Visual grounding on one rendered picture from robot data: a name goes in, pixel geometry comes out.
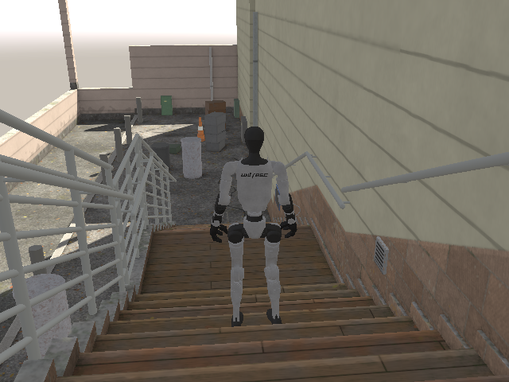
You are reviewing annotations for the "stairs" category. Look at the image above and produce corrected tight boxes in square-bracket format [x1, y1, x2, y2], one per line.
[158, 221, 303, 232]
[56, 283, 509, 382]

